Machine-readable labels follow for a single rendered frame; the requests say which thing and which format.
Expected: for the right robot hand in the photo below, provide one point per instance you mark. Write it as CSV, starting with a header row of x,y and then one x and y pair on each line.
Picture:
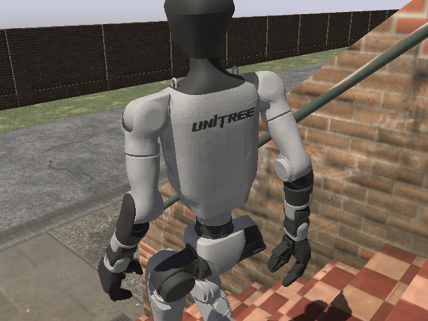
x,y
282,253

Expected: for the robot right upper arm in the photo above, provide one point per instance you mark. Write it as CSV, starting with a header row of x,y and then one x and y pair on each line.
x,y
293,161

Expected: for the right robot thigh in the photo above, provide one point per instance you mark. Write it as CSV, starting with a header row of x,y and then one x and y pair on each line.
x,y
207,288

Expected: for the left robot hand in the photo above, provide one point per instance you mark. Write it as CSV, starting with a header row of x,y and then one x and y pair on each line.
x,y
111,282

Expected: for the robot left upper arm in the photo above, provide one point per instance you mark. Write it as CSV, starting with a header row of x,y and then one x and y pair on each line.
x,y
143,120

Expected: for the robot left forearm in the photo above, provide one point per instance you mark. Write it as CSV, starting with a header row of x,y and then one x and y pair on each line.
x,y
126,237

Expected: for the robot torso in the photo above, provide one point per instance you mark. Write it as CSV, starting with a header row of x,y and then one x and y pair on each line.
x,y
210,147

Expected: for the robot right forearm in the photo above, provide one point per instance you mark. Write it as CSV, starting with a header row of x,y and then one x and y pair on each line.
x,y
297,206

